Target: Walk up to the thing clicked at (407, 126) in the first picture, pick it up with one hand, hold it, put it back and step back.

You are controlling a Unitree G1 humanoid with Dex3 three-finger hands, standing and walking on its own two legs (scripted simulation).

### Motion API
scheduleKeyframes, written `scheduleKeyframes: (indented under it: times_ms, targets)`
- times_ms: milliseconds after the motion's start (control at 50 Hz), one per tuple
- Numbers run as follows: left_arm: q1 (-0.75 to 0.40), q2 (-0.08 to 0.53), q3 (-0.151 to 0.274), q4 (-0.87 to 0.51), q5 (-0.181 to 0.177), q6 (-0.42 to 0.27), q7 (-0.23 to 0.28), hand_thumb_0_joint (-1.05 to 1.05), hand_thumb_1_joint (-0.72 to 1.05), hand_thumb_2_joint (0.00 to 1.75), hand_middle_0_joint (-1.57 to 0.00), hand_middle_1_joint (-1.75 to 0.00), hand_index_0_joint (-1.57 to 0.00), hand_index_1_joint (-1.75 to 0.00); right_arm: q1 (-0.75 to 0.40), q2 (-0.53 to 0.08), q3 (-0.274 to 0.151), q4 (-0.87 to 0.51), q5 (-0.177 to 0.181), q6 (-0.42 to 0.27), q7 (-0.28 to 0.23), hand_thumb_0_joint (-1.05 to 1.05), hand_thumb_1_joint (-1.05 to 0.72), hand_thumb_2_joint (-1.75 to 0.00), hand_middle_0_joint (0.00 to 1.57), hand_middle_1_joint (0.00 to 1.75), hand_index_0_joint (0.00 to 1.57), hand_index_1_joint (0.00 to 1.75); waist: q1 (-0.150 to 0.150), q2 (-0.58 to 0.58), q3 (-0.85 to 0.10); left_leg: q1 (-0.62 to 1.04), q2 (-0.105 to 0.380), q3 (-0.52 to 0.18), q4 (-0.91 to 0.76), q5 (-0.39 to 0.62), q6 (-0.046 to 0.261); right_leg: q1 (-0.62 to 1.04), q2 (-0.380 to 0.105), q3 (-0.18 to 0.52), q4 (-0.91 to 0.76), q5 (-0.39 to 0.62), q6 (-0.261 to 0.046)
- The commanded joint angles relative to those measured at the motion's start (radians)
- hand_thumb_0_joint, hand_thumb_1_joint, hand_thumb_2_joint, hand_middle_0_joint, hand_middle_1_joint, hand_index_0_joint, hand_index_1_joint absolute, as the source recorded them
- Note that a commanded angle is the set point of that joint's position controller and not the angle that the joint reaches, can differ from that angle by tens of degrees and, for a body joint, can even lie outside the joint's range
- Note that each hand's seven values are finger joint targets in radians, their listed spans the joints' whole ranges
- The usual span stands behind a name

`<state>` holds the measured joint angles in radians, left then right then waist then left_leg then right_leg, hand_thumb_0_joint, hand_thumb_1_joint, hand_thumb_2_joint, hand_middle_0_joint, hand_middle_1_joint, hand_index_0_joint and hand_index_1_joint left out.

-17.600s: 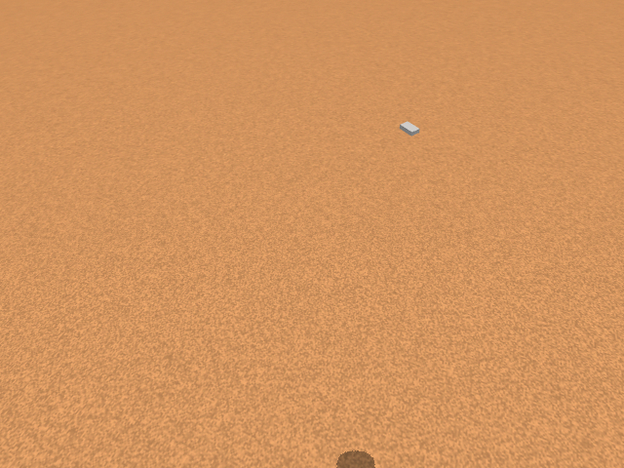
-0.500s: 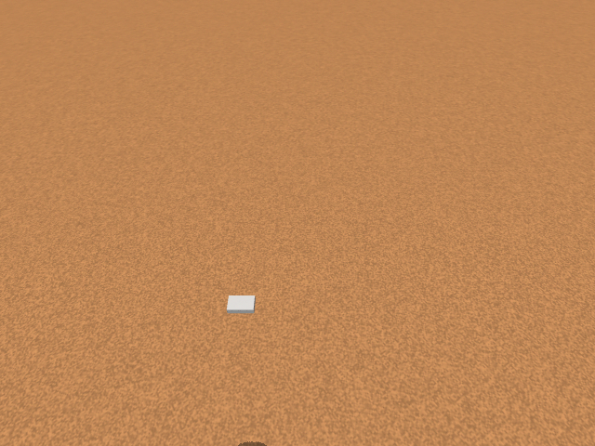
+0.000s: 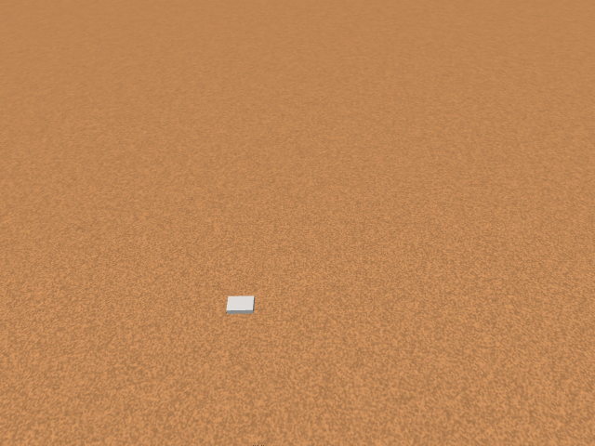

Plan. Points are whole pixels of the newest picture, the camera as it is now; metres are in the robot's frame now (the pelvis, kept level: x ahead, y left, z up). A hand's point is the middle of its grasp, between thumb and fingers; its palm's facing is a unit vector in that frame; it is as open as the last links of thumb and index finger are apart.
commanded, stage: stand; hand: left
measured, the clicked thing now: (240, 304) +0.76 +0.28 -0.77
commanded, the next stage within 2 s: walk up in 0.40 s
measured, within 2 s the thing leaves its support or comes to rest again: neither
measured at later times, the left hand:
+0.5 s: hand out of the picture +0.08 +0.26 -0.15, palm faces +0.00 -0.94 -0.34, open 7.3 cm
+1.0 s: hand (105, 430) +0.19 +0.34 -0.15, palm faces -0.09 -0.93 -0.36, open 7.3 cm
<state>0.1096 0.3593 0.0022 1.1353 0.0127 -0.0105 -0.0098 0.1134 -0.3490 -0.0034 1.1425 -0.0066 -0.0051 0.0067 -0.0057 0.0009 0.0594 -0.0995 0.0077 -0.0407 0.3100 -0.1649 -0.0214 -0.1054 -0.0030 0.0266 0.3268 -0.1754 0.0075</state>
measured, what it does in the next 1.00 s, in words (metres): walks ahead: left foot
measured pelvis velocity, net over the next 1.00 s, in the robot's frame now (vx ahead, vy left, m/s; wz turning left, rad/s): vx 0.14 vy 0.05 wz -0.02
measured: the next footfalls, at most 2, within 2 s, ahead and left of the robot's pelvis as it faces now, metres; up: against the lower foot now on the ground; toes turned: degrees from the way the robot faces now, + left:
left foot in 0.66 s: +0.14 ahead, +0.17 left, +0.00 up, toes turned +3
right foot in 1.08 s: +0.33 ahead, -0.09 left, +0.00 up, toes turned -3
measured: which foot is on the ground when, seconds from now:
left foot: down 0.00-0.48, up 0.50-0.64, down 0.66-1.00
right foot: down 0.00-0.68, up 0.70-1.00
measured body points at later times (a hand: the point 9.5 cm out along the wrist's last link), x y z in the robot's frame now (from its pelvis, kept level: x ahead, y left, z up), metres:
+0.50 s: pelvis +0.01 +0.00 +0.00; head +0.01 +0.00 +0.45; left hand +0.08 +0.31 -0.13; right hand +0.08 -0.31 -0.13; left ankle +0.00 +0.13 -0.74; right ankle +0.00 -0.12 -0.75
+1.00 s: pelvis +0.14 +0.05 -0.01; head +0.15 +0.06 +0.44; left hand +0.20 +0.38 -0.13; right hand +0.15 -0.26 -0.12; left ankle +0.10 +0.17 -0.75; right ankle +0.24 -0.09 -0.72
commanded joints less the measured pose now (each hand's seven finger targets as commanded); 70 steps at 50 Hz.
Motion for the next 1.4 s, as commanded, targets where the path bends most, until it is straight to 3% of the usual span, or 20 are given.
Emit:
scheduleKeyframes:
  times_ms: [0, 360, 380, 400, 440, 480, 560, 640, 660, 680, 700, 800, 960, 1040, 1060, 1080, 1100, 1200, 1340, 1380]
  targets:
    - [-0.038, 0.215, 0.035, -0.062, -0.006, -0.024, 0.014, 0.0, 0.9, 0.9, -0.2, -0.3, -0.2, -0.3, -0.04, -0.219, -0.038, -0.061, -0.001, -0.025, -0.01, 0.0, -0.9, -0.9, 0.2, 0.3, 0.2, 0.3, 0.004, 0.006, -0.066, -0.003, 0.108, -0.074, -0.046, 0.058, 0.036, -0.015, -0.116, 0.093, -0.06, 0.061, -0.031]
    - [-0.034, 0.223, 0.032, -0.069, -0.01, -0.024, 0.017, 0.0, 0.9, 0.9, -0.2, -0.3, -0.2, -0.3, -0.021, -0.213, -0.029, -0.064, 0.0, -0.023, -0.012, 0.0, -0.9, -0.9, 0.2, 0.3, 0.2, 0.3, 0.0, -0.002, -0.062, -0.006, 0.111, -0.071, -0.039, 0.099, 0.035, -0.007, -0.115, 0.093, -0.048, 0.111, -0.033]
    - [0.039, 0.278, 0.089, -0.101, 0.002, -0.033, -0.001, 0.0, 0.9, 0.9, -0.2, -0.3, -0.2, -0.3, 0.028, -0.28, -0.082, -0.111, -0.015, -0.03, 0.01, 0.0, -0.9, -0.9, 0.2, 0.3, 0.2, 0.3, 0.01, 0.008, -0.143, -0.012, 0.06, -0.056, 0.045, -0.338, 0.101, 0.044, -0.056, 0.077, -0.003, -0.337, -0.073]
    - [0.079, 0.284, 0.097, -0.093, 0.012, -0.035, -0.007, 0.0, 0.9, 0.9, -0.2, -0.3, -0.2, -0.3, 0.035, -0.284, -0.089, -0.116, -0.024, -0.027, 0.019, 0.0, -0.9, -0.9, 0.2, 0.3, 0.2, 0.3, 0.03, 0.015, -0.085, -0.137, 0.06, -0.074, 0.071, -0.504, 0.109, 0.036, -0.089, 0.142, -0.005, -0.507, -0.099]
    - [0.141, 0.31, 0.122, -0.109, 0.018, -0.037, -0.01, 0.0, 0.9, 0.9, -0.2, -0.3, -0.2, -0.3, -0.057, -0.233, -0.086, -0.177, -0.032, -0.023, 0.029, 0.0, -0.9, -0.9, 0.2, 0.3, 0.2, 0.3, 0.083, -0.079, 0.078, -0.426, 0.006, -0.004, 0.235, -0.419, 0.077, 0.068, -0.203, 0.326, -0.115, -0.636, -0.173]
    - [0.165, 0.335, 0.138, -0.136, 0.026, -0.056, -0.006, 0.0, 0.9, 0.9, -0.2, -0.3, -0.2, -0.3, -0.076, -0.224, -0.092, -0.21, -0.038, -0.034, 0.028, 0.0, -0.9, -0.9, 0.2, 0.3, 0.2, 0.3, 0.099, -0.119, 0.121, -0.567, 0.066, -0.03, 0.449, -0.278, 0.052, 0.148, -0.368, 0.477, -0.194, -0.379, -0.279]
    - [0.063, 0.321, 0.136, -0.212, 0.024, -0.059, -0.015, 0.0, 0.9, 0.9, -0.2, -0.3, -0.2, -0.3, 0.029, -0.229, -0.11, -0.223, -0.028, -0.048, 0.051, 0.0, -0.9, -0.9, 0.2, 0.3, 0.2, 0.3, 0.026, -0.165, 0.025, -0.34, 0.093, -0.019, 0.335, -0.276, 0.047, 0.038, -0.269, 0.263, -0.154, -0.29, -0.224]
    - [0.035, 0.238, 0.104, -0.265, 0.015, -0.037, -0.029, 0.0, 0.9, 0.9, -0.2, -0.3, -0.2, -0.3, 0.264, -0.251, -0.159, -0.166, -0.044, -0.061, 0.038, 0.0, -0.9, -0.9, 0.2, 0.3, 0.2, 0.3, -0.099, -0.011, -0.036, 0.202, -0.009, 0.086, 0.132, -0.057, 0.03, -0.356, -0.095, 0.025, 0.21, -0.223, -0.126]
    - [0.089, 0.168, 0.085, -0.278, 0.011, -0.036, -0.031, 0.0, 0.9, 0.9, -0.2, -0.3, -0.2, -0.3, 0.357, -0.328, -0.184, -0.162, -0.054, -0.065, 0.027, 0.0, -0.9, -0.9, 0.2, 0.3, 0.2, 0.3, -0.133, 0.249, -0.067, 0.276, 0.144, -0.158, -0.018, -0.333, 0.078, -0.491, 0.031, -0.037, 0.517, -0.355, -0.093]
    - [0.109, 0.176, 0.087, -0.274, 0.004, -0.035, -0.022, 0.0, 0.9, 0.9, -0.2, -0.3, -0.2, -0.3, 0.335, -0.409, -0.189, -0.2, -0.055, -0.074, 0.026, 0.0, -0.9, -0.9, 0.2, 0.3, 0.2, 0.3, -0.112, 0.282, -0.052, 0.162, 0.364, -0.585, -0.183, -0.644, 0.175, -0.567, 0.097, 0.043, 0.705, -0.403, -0.073]
    - [0.11, 0.278, 0.108, -0.262, 0.006, -0.035, -0.014, 0.0, 0.9, 0.9, -0.2, -0.3, -0.2, -0.3, 0.241, -0.414, -0.186, -0.237, -0.023, -0.071, 0.028, 0.0, -0.9, -0.9, 0.2, 0.3, 0.2, 0.3, -0.077, 0.154, 0.0, 0.038, 0.411, -0.605, -0.189, -0.699, 0.255, -0.519, 0.016, 0.139, 0.759, -0.375, -0.078]
    - [0.221, 0.277, 0.106, -0.209, -0.002, -0.035, -0.036, 0.0, 0.9, 0.9, -0.2, -0.3, -0.2, -0.3, 0.152, -0.306, -0.138, -0.303, -0.015, -0.081, 0.021, 0.0, -0.9, -0.9, 0.2, 0.3, 0.2, 0.3, -0.002, 0.15, 0.078, -0.085, 0.263, -0.196, -0.15, -0.31, 0.215, -0.42, -0.055, 0.063, 0.611, -0.176, -0.023]
    - [0.105, 0.238, 0.112, -0.3, 0.013, -0.04, -0.066, 0.0, 0.9, 0.9, -0.2, -0.3, -0.2, -0.3, 0.221, -0.324, -0.14, -0.347, -0.006, -0.082, 0.029, 0.0, -0.9, -0.9, 0.2, 0.3, 0.2, 0.3, -0.032, 0.134, 0.08, -0.091, 0.233, -0.08, -0.096, -0.218, 0.215, -0.302, -0.061, -0.054, 0.318, -0.042, -0.026]
    - [0.226, 0.228, 0.127, -0.28, 0.009, -0.064, -0.045, 0.0, 0.9, 0.9, -0.2, -0.3, -0.2, -0.3, 0.217, -0.285, -0.121, -0.38, 0.001, -0.068, 0.026, 0.0, -0.9, -0.9, 0.2, 0.3, 0.2, 0.3, 0.045, 0.041, -0.022, -0.123, 0.186, 0.008, 0.217, 0.192, 0.163, -0.013, 0.011, -0.11, 0.158, -0.004, -0.051]
    - [0.311, 0.268, 0.143, -0.267, 0.012, -0.073, -0.032, 0.0, 0.9, 0.9, -0.2, -0.3, -0.2, -0.3, 0.243, -0.238, -0.103, -0.39, 0.008, -0.068, 0.025, 0.0, -0.9, -0.9, 0.2, 0.3, 0.2, 0.3, 0.087, -0.078, -0.089, -0.178, 0.118, 0.059, 0.437, 0.179, 0.126, 0.125, -0.031, -0.036, 0.103, -0.034, -0.078]
    - [0.371, 0.365, 0.169, -0.283, 0.017, -0.084, -0.02, 0.0, 0.9, 0.9, -0.2, -0.3, -0.2, -0.3, 0.286, -0.172, -0.078, -0.423, 0.014, -0.072, 0.022, 0.0, -0.9, -0.9, 0.2, 0.3, 0.2, 0.3, 0.095, -0.308, -0.148, -0.391, -0.002, 0.118, 0.731, -0.106, 0.067, 0.263, -0.289, 0.38, 0.017, -0.112, -0.172]
    - [0.347, 0.395, 0.169, -0.296, -0.003, -0.08, -0.021, 0.0, 0.9, 0.9, -0.2, -0.3, -0.2, -0.3, 0.267, -0.254, -0.098, -0.403, 0.01, -0.06, 0.011, 0.0, -0.9, -0.9, 0.2, 0.3, 0.2, 0.3, 0.099, -0.229, -0.108, -0.498, -0.032, 0.047, 0.846, -0.391, 0.07, 0.22, -0.421, 0.594, -0.047, -0.148, -0.302]
    - [0.2, 0.303, 0.131, -0.359, -0.015, -0.078, -0.012, 0.0, 0.9, 0.9, -0.2, -0.3, -0.2, -0.3, 0.316, -0.258, -0.108, -0.342, 0.008, -0.05, 0.025, 0.0, -0.9, -0.9, 0.2, 0.3, 0.2, 0.3, 0.008, -0.154, 0.031, -0.408, 0.063, -0.021, 0.744, -0.21, 0.044, -0.101, -0.249, 0.195, -0.053, -0.051, -0.243]
    - [0.172, 0.274, 0.104, -0.386, -0.004, -0.058, -0.001, 0.0, 0.9, 0.9, -0.2, -0.3, -0.2, -0.3, 0.243, -0.193, -0.095, -0.33, -0.007, -0.061, 0.013, 0.0, -0.9, -0.9, 0.2, 0.3, 0.2, 0.3, 0.019, -0.124, -0.053, -0.157, 0.032, 0.101, 0.33, -0.013, 0.013, -0.191, -0.222, 0.026, 0.164, 0.362, -0.216]
    - [0.12, 0.243, 0.086, -0.392, -0.016, -0.038, 0.004, 0.0, 0.9, 0.9, -0.2, -0.3, -0.2, -0.3, 0.277, -0.208, -0.103, -0.304, -0.011, -0.069, -0.001, 0.0, -0.9, -0.9, 0.2, 0.3, 0.2, 0.3, -0.024, -0.052, -0.085, -0.017, -0.001, 0.102, 0.224, 0.138, 0.036, -0.273, -0.172, 0.0, 0.299, 0.214, -0.157]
